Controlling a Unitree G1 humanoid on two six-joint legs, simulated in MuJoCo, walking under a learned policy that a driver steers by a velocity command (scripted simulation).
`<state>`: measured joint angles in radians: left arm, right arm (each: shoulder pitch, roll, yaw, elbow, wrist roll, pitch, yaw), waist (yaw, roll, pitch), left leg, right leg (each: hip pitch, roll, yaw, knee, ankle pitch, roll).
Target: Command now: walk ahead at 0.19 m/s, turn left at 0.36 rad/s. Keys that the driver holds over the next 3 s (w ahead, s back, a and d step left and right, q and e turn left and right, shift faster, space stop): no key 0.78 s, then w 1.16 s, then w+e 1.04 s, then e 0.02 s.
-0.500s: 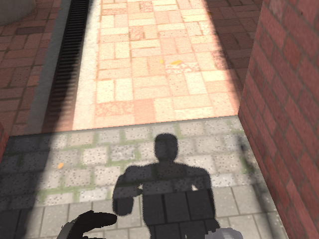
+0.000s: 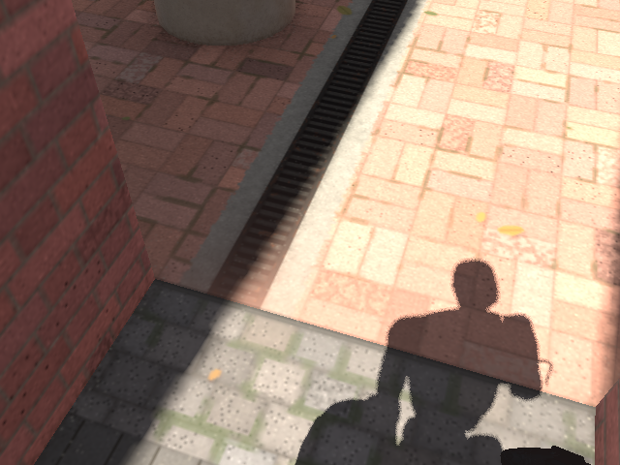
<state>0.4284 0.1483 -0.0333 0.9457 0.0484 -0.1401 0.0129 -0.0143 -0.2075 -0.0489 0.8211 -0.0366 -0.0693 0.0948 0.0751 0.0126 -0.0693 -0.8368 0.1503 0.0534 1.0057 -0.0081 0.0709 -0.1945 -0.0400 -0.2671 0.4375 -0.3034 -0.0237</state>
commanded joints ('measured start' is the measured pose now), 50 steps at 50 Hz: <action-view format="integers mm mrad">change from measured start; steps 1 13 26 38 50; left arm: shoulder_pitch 83 -60 -247 -151 -195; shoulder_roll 190 74 126 94 161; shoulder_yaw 52 73 86 106 150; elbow -43 -173 -189 -75 -303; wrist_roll -19 8 -49 -52 -37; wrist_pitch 0 55 105 109 77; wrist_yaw -10 -58 50 53 -60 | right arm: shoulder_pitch -115 186 151 166 198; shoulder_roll -16 -106 -53 -8 -140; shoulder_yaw -5 -82 -12 -4 -120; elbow -123 -57 -126 -97 -133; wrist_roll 2 48 45 38 15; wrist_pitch -11 -24 78 76 -25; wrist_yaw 1 -89 -161 -141 -55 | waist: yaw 0 -46 -83 -74 -89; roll -86 32 -70 -11 -11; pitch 28 -18 99 13 144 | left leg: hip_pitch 128 635 558 634 680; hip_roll -67 154 -90 -59 -139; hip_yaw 52 -295 -83 -84 -47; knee -227 -732 -505 -529 -552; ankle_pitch -89 340 -205 -69 -318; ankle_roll -25 198 -76 -70 62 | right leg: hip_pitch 176 -331 -113 78 31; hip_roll -228 -101 -66 -19 -72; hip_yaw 147 337 373 281 369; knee -117 702 -101 -71 -93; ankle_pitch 662 -331 113 320 -104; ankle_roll -182 70 -26 -17 -210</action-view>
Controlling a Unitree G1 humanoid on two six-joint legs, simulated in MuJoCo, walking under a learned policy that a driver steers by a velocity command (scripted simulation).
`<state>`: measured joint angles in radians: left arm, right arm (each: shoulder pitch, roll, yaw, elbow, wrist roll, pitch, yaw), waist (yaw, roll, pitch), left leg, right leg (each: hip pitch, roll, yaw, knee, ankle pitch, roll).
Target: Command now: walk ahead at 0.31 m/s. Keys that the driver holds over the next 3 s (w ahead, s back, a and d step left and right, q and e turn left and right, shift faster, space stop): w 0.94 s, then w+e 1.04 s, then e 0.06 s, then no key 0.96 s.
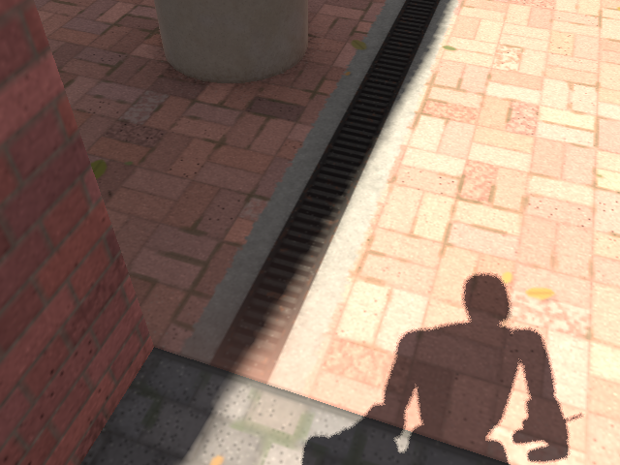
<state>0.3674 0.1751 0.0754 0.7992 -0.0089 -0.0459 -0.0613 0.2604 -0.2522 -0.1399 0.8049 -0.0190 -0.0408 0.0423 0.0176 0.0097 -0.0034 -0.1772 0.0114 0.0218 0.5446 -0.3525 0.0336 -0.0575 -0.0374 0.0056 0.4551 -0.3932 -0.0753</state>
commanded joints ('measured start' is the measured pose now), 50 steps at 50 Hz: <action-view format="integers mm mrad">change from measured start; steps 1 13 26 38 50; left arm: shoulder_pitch -127 -219 -42 84 -49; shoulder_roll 122 115 74 198 140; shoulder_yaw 47 42 -12 13 -9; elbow -176 -202 -7 68 -22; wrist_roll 41 -33 21 -27 -13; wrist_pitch -13 -23 -36 -49 -43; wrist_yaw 16 17 72 62 66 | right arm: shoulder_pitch -25 -65 -18 -305 7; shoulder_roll -96 -231 -48 -38 -92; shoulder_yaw -32 -5 60 88 57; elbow -107 -92 -216 -290 -64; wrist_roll -2 94 80 76 11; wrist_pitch -69 -53 -47 -48 -69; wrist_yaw -8 -10 -34 -26 -19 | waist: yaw -38 55 -32 76 22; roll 38 119 -81 -81 44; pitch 70 96 52 102 -66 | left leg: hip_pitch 63 15 -550 -416 145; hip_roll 28 150 114 57 227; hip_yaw -86 -67 -81 -3 -245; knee -131 -277 781 10 -351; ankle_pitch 73 713 168 264 438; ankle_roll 132 121 -15 7 139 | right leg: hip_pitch -120 -412 -249 21 -643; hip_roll -21 22 -152 -219 -95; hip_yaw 42 -50 300 158 108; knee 2 309 -286 -270 734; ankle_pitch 46 44 50 251 180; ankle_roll -128 12 -166 -142 47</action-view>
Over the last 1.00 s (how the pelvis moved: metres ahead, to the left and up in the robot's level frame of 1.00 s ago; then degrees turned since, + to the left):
0.19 0.02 0.00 4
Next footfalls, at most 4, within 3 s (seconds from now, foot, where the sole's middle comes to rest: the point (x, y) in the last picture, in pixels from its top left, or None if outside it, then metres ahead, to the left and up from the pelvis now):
0.36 right None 0.26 -0.13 -0.77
0.82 left None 0.52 0.12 -0.77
1.42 right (372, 346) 0.84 -0.11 -0.77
1.88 left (331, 251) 1.15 -0.01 -0.77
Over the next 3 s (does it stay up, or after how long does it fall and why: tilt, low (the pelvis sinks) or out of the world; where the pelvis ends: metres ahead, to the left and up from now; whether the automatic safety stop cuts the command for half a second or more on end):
stays up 1.19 -0.21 0.00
